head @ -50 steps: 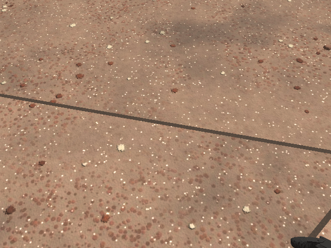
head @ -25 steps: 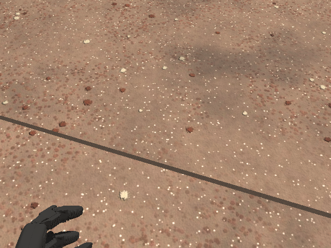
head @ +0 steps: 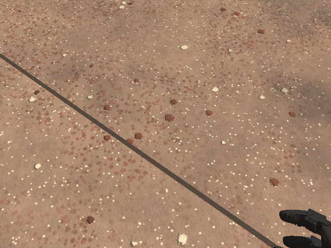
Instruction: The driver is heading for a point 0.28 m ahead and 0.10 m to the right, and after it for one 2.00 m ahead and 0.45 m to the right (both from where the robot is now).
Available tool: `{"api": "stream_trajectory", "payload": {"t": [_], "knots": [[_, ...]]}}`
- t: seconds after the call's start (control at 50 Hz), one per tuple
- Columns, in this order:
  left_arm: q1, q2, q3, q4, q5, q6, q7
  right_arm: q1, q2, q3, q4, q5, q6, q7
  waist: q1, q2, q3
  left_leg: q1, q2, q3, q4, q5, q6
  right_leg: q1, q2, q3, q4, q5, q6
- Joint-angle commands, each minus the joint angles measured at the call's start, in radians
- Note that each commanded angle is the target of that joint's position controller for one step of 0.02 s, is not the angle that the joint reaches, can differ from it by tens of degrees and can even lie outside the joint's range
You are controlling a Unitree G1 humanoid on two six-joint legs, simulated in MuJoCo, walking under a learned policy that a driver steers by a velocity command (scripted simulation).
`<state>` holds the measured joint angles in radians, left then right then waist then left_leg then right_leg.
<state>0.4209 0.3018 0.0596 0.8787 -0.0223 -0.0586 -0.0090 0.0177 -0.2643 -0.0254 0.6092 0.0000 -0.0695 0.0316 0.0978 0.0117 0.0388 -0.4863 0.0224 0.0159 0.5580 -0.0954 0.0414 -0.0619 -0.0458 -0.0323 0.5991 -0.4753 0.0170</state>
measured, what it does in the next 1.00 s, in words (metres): walks ahead, turning right: right foot, then left foot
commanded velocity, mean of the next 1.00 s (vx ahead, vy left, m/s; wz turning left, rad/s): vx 0.19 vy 0.00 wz -0.35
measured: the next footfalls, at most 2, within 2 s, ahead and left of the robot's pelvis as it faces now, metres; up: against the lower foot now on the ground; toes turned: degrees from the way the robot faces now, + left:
right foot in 0.44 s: +0.34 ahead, -0.15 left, +0.00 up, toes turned -17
left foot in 0.88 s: +0.39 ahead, +0.08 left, +0.00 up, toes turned -26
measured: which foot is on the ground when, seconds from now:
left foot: down 0.00-0.44, up 0.46-0.86, down 0.88-1.00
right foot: up 0.00-0.42, down 0.44-1.00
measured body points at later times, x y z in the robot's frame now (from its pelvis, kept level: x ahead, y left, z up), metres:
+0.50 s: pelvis +0.21 -0.04 -0.01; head +0.25 -0.06 +0.44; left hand +0.46 +0.18 -0.09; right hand +0.25 -0.34 -0.13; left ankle +0.11 +0.12 -0.66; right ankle +0.30 -0.14 -0.72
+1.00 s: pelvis +0.29 -0.02 +0.01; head +0.30 -0.01 +0.46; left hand +0.54 +0.14 -0.09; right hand +0.28 -0.30 -0.10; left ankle +0.35 +0.10 -0.72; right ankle +0.30 -0.14 -0.72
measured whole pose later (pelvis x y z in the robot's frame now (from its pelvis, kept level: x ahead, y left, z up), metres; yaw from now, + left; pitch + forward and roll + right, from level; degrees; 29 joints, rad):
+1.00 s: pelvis +0.29 -0.02 +0.01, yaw -23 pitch +0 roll +0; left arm 0.14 0.23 0.03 0.68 0.03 0.02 0.01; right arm 0.24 -0.24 -0.03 0.79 -0.02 0.00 0.00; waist -0.01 -0.03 0.02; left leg -0.28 0.00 -0.06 0.56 -0.28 -0.02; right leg -0.33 0.07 0.08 0.53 -0.19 -0.01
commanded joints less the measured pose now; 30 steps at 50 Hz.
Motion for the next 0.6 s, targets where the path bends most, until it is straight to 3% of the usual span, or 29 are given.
{"api": "stream_trajectory", "payload": {"t": [0.02,0.04,0.06,0.08,0.12,0.18,0.22,0.28,0.34,0.4,0.42,0.44,0.46,0.48,0.5,0.52,0.54,0.58,0.6], "knots": [[-0.003,0.114,0.006,-0.094,-0.014,-0.039,0.001,0.420,-0.222,-0.083,0.030,-0.012,0.007,-0.020,-0.237,0.162,-0.385,0.834,0.388,-0.660,-0.204,-0.227,0.233,-0.659,0.029,0.158,0.660,-0.114,-0.026],[-0.075,0.144,0.019,-0.122,-0.029,-0.040,0.000,0.368,-0.186,-0.069,0.040,-0.002,0.003,-0.019,-0.221,0.143,-0.236,0.725,0.355,-0.503,-0.226,-0.204,0.197,-0.724,-0.010,0.140,0.676,-0.033,-0.032],[-0.110,0.130,0.017,-0.127,-0.020,-0.036,0.005,0.306,-0.154,-0.059,0.043,0.000,-0.002,-0.016,-0.188,0.100,-0.165,0.605,0.312,-0.401,-0.256,-0.146,0.176,-0.701,-0.048,0.120,0.641,0.050,-0.029],[-0.123,0.120,0.021,-0.128,-0.007,-0.028,0.008,0.251,-0.125,-0.053,0.046,-0.005,-0.007,-0.012,-0.155,0.102,-0.110,0.502,0.279,-0.323,-0.294,-0.093,0.167,-0.667,-0.072,0.117,0.599,0.110,-0.024],[-0.079,0.079,0.019,-0.113,-0.010,0.002,0.008,0.197,-0.095,-0.051,0.056,-0.014,-0.026,-0.009,-0.102,0.116,-0.077,0.374,0.253,-0.216,-0.368,-0.023,0.162,-0.566,-0.096,0.126,0.570,0.179,-0.013],[-0.114,0.049,0.018,-0.132,-0.001,0.029,0.015,0.159,-0.111,-0.062,0.082,-0.020,-0.045,-0.018,-0.071,0.068,-0.013,0.311,0.255,-0.074,-0.400,0.257,0.167,-0.579,-0.087,0.131,0.497,0.246,0.013],[-0.147,0.036,0.014,-0.153,0.011,0.030,0.009,0.145,-0.129,-0.069,0.094,-0.019,-0.039,-0.032,-0.068,0.061,-0.005,0.306,0.227,0.037,-0.380,0.400,0.149,-0.561,-0.077,0.104,0.365,0.348,0.023],[-0.243,0.009,0.002,-0.191,0.016,0.026,-0.018,0.161,-0.159,-0.077,0.109,-0.012,-0.021,-0.053,-0.107,0.055,-0.013,0.316,0.204,0.133,-0.354,0.444,0.127,-0.479,-0.048,0.039,0.156,0.510,0.010],[-0.281,0.041,0.015,-0.232,0.016,0.034,-0.042,0.178,-0.188,-0.089,0.127,0.010,0.000,-0.061,-0.112,0.062,-0.035,0.408,0.246,0.138,-0.290,0.454,0.111,-0.465,-0.036,0.028,0.070,0.478,-0.020],[-0.227,0.092,0.042,-0.247,0.024,0.044,-0.051,0.149,-0.210,-0.102,0.124,0.040,0.023,-0.069,-0.066,0.072,-0.069,0.454,0.255,0.148,-0.112,0.571,0.075,-0.381,0.018,-0.020,0.012,0.356,-0.073],[-0.137,0.124,0.062,-0.227,0.025,0.043,-0.047,0.141,-0.199,-0.100,0.122,0.045,0.031,-0.071,-0.017,0.043,-0.114,0.433,0.214,0.172,0.042,0.565,0.043,-0.256,0.059,-0.040,-0.065,0.409,-0.103],[-0.064,0.198,0.090,-0.214,0.026,0.042,-0.026,0.200,-0.172,-0.091,0.126,0.025,0.030,-0.067,0.002,-0.077,-0.168,0.330,0.133,0.194,0.270,0.372,-0.022,-0.079,0.040,0.040,-0.124,0.741,-0.144],[-0.089,0.294,0.101,-0.238,0.029,0.047,-0.002,0.295,-0.066,-0.057,0.096,-0.042,0.028,-0.057,-0.099,-0.344,-0.230,-0.031,-0.019,0.177,0.634,-0.519,-0.104,0.197,-0.209,0.399,-0.053,1.210,-0.300],[-0.106,0.273,0.085,-0.288,0.041,0.037,-0.011,0.326,-0.107,-0.049,0.099,-0.025,0.022,-0.043,-0.073,-0.263,-0.444,-0.133,-0.088,-0.061,0.840,-0.650,-0.115,0.291,-0.344,0.700,-0.153,1.000,-0.458],[-0.146,0.216,0.074,-0.305,0.033,0.033,-0.020,0.231,-0.170,-0.066,0.093,0.013,0.025,-0.038,-0.034,-0.123,-0.392,-0.181,-0.045,-0.116,0.854,-0.552,-0.095,0.228,-0.296,0.611,-0.205,0.832,-0.419],[-0.189,0.181,0.064,-0.300,0.015,0.031,-0.017,0.172,-0.162,-0.064,0.075,0.015,0.031,-0.045,-0.053,-0.073,-0.286,-0.209,-0.014,-0.107,0.790,-0.465,-0.084,0.127,-0.247,0.524,-0.223,0.685,-0.361],[-0.224,0.150,0.055,-0.300,0.004,0.037,-0.010,0.151,-0.158,-0.065,0.083,0.000,0.040,-0.058,-0.072,-0.026,-0.213,-0.196,0.018,-0.111,0.718,-0.406,-0.086,0.017,-0.208,0.471,-0.243,0.591,-0.315],[-0.272,0.139,0.049,-0.315,0.023,0.049,0.004,0.156,-0.164,-0.071,0.080,-0.007,0.061,-0.067,-0.115,-0.079,-0.169,-0.082,0.020,-0.108,0.615,-0.342,-0.086,-0.153,-0.152,0.417,-0.282,0.529,-0.280],[-0.280,0.145,0.052,-0.321,0.031,0.052,0.009,0.169,-0.148,-0.068,0.084,-0.008,0.065,-0.068,-0.123,-0.094,-0.171,-0.054,0.008,-0.098,0.565,-0.329,-0.091,-0.180,-0.136,0.399,-0.286,0.547,-0.276]]}}
Velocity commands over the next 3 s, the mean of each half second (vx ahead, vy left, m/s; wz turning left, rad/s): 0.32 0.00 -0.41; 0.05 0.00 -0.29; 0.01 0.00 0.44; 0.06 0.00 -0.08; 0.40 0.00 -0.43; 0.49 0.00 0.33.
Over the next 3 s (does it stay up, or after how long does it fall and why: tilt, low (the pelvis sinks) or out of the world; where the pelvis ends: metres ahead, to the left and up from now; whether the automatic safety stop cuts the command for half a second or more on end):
stays up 0.78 -0.20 0.00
